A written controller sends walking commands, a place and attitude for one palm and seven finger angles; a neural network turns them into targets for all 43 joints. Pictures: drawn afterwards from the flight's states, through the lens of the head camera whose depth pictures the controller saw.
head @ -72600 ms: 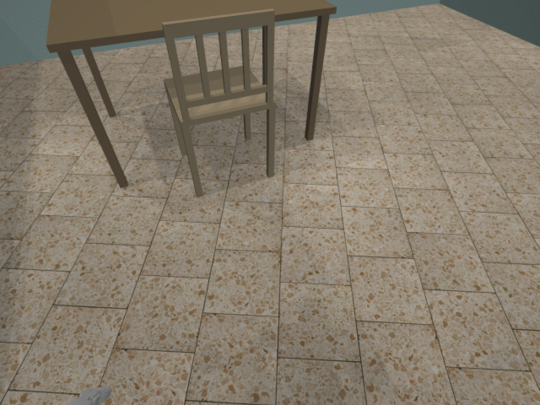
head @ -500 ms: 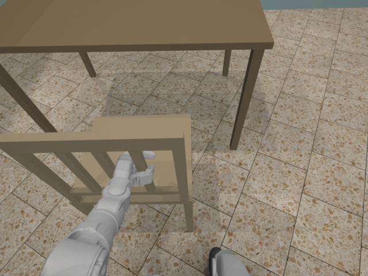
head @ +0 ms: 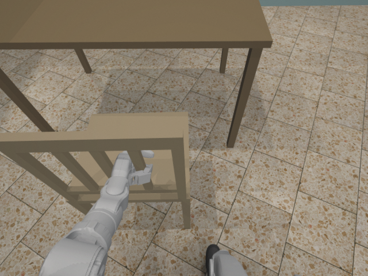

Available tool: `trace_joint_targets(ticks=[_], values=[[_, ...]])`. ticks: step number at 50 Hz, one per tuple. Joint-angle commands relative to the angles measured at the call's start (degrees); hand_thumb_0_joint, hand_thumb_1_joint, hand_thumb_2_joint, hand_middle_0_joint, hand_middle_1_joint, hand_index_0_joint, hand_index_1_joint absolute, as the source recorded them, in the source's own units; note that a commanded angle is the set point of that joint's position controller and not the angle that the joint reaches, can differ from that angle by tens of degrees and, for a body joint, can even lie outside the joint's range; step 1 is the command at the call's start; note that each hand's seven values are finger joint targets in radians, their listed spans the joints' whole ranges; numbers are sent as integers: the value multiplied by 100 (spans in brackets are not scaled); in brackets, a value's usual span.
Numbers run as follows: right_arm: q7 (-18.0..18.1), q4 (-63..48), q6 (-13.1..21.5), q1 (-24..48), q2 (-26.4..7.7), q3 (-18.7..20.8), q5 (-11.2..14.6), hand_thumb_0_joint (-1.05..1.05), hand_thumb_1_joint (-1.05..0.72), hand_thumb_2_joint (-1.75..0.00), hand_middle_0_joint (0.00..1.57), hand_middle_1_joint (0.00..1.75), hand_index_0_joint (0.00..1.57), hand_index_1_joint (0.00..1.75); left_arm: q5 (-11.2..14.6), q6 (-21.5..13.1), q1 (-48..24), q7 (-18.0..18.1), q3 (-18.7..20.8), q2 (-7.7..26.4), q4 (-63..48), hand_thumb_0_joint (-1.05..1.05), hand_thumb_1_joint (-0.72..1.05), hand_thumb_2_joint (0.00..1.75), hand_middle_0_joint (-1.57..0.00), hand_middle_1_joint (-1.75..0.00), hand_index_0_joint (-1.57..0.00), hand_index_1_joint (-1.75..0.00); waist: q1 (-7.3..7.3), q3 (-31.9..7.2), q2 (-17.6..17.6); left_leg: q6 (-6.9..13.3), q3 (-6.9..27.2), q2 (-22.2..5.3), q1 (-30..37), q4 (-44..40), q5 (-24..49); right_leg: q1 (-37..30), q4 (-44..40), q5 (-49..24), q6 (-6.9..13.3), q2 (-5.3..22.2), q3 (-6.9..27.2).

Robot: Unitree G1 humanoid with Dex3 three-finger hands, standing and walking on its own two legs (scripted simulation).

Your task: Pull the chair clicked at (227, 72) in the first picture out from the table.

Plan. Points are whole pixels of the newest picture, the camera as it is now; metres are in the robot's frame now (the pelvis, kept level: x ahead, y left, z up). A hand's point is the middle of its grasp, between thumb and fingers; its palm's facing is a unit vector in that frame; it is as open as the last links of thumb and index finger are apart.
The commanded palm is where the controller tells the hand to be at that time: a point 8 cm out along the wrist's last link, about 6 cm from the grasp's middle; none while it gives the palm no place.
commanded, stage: step backward, pulling the chair out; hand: left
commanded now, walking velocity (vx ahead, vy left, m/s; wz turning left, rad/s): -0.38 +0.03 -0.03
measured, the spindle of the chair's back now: (110, 170) +0.38 +0.21 -0.08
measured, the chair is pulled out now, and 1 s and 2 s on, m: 0.28 0.28 0.29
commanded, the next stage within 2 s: stop walking, hand still on the chair in 0.66 s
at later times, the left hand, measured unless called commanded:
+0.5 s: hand (146, 171) +0.36 +0.11 -0.05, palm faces -0.05 -0.98 -0.20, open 5.7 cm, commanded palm +0.37 +0.16 -0.05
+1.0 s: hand (145, 173) +0.36 +0.11 -0.05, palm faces -0.05 -0.98 -0.19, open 5.7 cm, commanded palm +0.34 +0.16 -0.03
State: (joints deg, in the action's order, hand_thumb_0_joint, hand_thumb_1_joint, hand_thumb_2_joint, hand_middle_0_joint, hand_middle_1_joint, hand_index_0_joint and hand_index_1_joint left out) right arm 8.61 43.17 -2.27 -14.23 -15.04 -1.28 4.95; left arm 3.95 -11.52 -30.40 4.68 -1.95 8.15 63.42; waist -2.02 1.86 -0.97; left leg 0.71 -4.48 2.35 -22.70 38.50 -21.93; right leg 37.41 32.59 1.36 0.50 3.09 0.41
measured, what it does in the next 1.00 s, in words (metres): stands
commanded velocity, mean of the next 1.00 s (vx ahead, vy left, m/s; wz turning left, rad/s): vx -0.28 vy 0.02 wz -0.02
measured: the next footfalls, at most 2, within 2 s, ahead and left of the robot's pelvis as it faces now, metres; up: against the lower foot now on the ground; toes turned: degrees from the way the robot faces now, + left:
none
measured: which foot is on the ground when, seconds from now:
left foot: down 0.00-1.00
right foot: down 0.00-1.00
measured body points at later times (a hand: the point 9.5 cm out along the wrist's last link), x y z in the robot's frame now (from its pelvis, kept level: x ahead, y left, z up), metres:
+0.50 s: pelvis +0.00 +0.00 -0.01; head +0.06 -0.02 +0.44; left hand +0.36 +0.16 -0.04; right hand +0.07 -0.26 -0.15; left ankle -0.03 +0.11 -0.71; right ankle +0.16 -0.11 -0.71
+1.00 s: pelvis +0.03 +0.00 +0.00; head +0.07 -0.02 +0.45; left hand +0.36 +0.16 -0.04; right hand +0.10 -0.25 -0.13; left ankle -0.03 +0.11 -0.71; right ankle +0.16 -0.11 -0.71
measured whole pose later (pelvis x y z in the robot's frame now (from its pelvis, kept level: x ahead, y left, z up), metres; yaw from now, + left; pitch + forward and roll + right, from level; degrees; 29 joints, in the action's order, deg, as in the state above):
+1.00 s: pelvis +0.03 +0.00 +0.00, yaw -1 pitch +3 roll +2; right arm 8.5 39.2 -3.3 -16.3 -13.4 -1.3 3.5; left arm 2.8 -8.0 -20.3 5.2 -2.1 7.4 52.2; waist -1.9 2.0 0.1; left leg 0.8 -5.0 1.2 -16.8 38.8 -25.4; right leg 33.6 36.2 6.2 0.5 2.1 0.3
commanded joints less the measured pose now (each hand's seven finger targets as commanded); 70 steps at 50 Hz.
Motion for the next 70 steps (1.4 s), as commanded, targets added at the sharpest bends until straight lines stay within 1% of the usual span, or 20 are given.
trace_joint_targets(ticks=[1, 8, 11, 16, 20, 24, 27, 30, 36, 38, 39, 41, 44, 49, 54, 55, 59, 61, 69, 70], values=[[115, -484, 152, -206, -754, 245, -6, 0, -90, -90, 20, 30, 20, 30, -80, -334, -2288, 161, 161, 1037, -1193, 0, 90, 90, -50, -145, -50, -145, 38, -2061, 2, 14, 534, -788, -299, -916, 19, -2005, 26, 598, -14, 447, 515], [69, -449, 68, -379, -759, 285, -5, 0, -90, -90, 20, 30, 20, 30, -100, -265, -2122, 141, 186, 1074, -1054, 0, 90, 90, -50, -145, -50, -145, -4, -2036, -755, -66, 456, -364, -79, -486, -751, -1807, -894, 950, 168, 853, 1087], [67, -400, 89, -397, -811, 283, 1, 0, -90, -90, 20, 30, 20, 30, -111, -265, -2119, 148, 210, 1117, -1019, 0, 90, 90, -50, -145, -50, -145, -21, -2073, -517, -25, 469, -428, 108, -704, -663, -1750, -929, 1119, 88, 752, 866], [124, -492, 166, -155, -780, 223, -32, 0, -90, -90, 20, 30, 20, 30, -104, -360, -2380, 152, 144, 984, -1195, 0, 90, 90, -50, -145, -50, -145, 61, -1976, 407, 71, 699, -1035, -301, -1214, 365, -1945, 380, 669, -65, 250, 235], [137, -532, 121, -202, -759, 288, -78, 0, -90, -90, 20, 30, 20, 30, -89, -327, -2466, 138, 186, 1026, -1260, 0, 90, 90, -50, -145, -50, -145, 35, -1907, -96, -28, 613, -935, -495, -789, 288, -2017, 476, 84, 85, 486, 575], [77, -476, 79, -381, -727, 290, -60, 0, -90, -90, 20, 30, 20, 30, -89, -264, -2163, 101, 180, 985, -1018, 0, 90, 90, -50, -145, -50, -145, 25, -1734, -639, -32, 519, -517, -483, -427, -876, -1611, -306, 919, 211, 753, 1116], [48, -394, 118, -524, -738, 312, -52, 0, -90, -90, 20, 30, 20, 30, -117, -275, -2105, 103, 254, 1079, -958, 0, 90, 90, -50, -145, -50, -145, -14, -1900, -951, -23, 441, -319, -54, -334, -1060, -1552, -971, 1314, 175, 860, 1224], [41, -324, 173, -500, -810, 324, -50, 0, -90, -90, 20, 30, 20, 30, -130, -300, -2140, 125, 308, 1165, -910, 0, 90, 90, -50, -145, -50, -145, -27, -2060, -780, -20, 456, -365, 150, -530, -835, -1751, -1055, 1203, 130, 860, 1031], [67, -436, 225, -281, -811, 246, -26, 0, -90, -90, 20, 30, 20, 30, -134, -372, -2377, 161, 209, 1075, -1168, 0, 90, 90, -50, -145, -50, -145, 36, -2129, 161, 60, 603, -805, -135, -1103, -160, -2017, -133, 926, -27, 482, 418], [83, -499, 217, -224, -772, 255, -42, 0, -90, -90, 20, 30, 20, 30, -129, -377, -2395, 158, 196, 1020, -1201, 0, 90, 90, -50, -145, -50, -145, 60, -2006, 113, 35, 623, -921, -276, -1045, 156, -1994, 193, 666, -8, 429, 405], [36, -941, 166, -83, -684, 297, -96, 0, -90, -90, 20, 30, 20, 30, -169, -422, -1998, 139, 212, 966, -2149, 0, 90, 90, -50, -145, -50, -145, 180, -2223, 267, 95, 811, -970, -384, -1157, 42, -2472, 310, 680, 42, 430, 541], [82, -1048, 117, 58, -627, 265, -107, 0, -90, -90, 20, 30, 20, 30, -158, -335, -1803, 135, 192, 896, -2222, 0, 90, 90, -50, -145, -50, -145, 194, -2153, 131, 122, 740, -922, -463, -1078, -257, -2639, 368, 596, 91, 462, 663], [68, -1148, 66, 50, -563, 235, -121, 0, -90, -90, 20, 30, 20, 30, -153, -150, -1379, 118, 93, 735, -2370, 0, 90, 90, -50, -145, -50, -145, 200, -1801, -271, 148, 676, -761, -501, -1028, -1090, -2406, 17, 1376, 136, 492, 837], [56, -1130, 118, -54, -553, 247, -168, 0, -90, -90, 20, 30, 20, 30, -201, 1, -784, 118, 164, 782, -2500, 0, 90, 90, -50, -145, -50, -145, 188, -1610, -547, 138, 569, -565, 58, -939, -1027, -2246, -595, 1594, 120, 516, 967], [39, -1124, 199, 48, -516, 251, -200, 0, -90, -90, 20, 30, 20, 30, -247, 45, -431, 120, 101, 672, -2826, 0, 90, 90, -50, -145, -50, -145, 181, -1785, -219, 112, 535, -713, 575, -1146, 83, -2650, -325, 376, 102, 417, 668], [55, -1097, 219, 104, -527, 257, -215, 0, -90, -90, 20, 30, 20, 30, -240, 58, -378, 141, 75, 685, -2917, 0, 90, 90, -50, -145, -50, -145, 159, -1813, 56, 106, 532, -777, 655, -1194, 390, -2780, -240, -47, 87, 397, 549], [5, -1127, 223, 166, -489, 263, -242, 0, -90, -90, 20, 30, 20, 30, -262, 124, -13, 121, -47, 529, -3162, 0, 90, 90, -50, -145, -50, -145, 146, -1898, -141, -26, 473, -861, 944, -1114, 1575, -3062, 11, -1374, 149, 413, 415], [-7, -1105, 237, 199, -492, 261, -264, 0, -90, -90, 20, 30, 20, 30, -265, 165, 153, 135, -112, 488, -3270, 0, 90, 90, -50, -145, -50, -145, 115, -1832, 77, -78, 426, -891, 1113, -1131, 2044, -3126, 17, -1806, 168, 429, 388], [-110, -1214, 156, 408, -449, 233, -309, 0, -90, -90, 20, 30, 20, 30, -276, 246, 617, 143, -220, 341, -3552, 0, 90, 90, -50, -145, -50, -145, 131, -1588, -16, -99, 388, -864, 1142, -1361, 1726, -3279, -196, -1392, 182, 379, 366], [-100, -1184, 174, 420, -447, 243, -313, 0, -90, -90, 20, 30, 20, 30, -259, 249, 656, 163, -232, 369, -3599, 0, 90, 90, -50, -145, -50, -145, 107, -1524, 144, -89, 369, -857, 1199, -1394, 1758, -3290, -257, -1471, 177, 381, 362]])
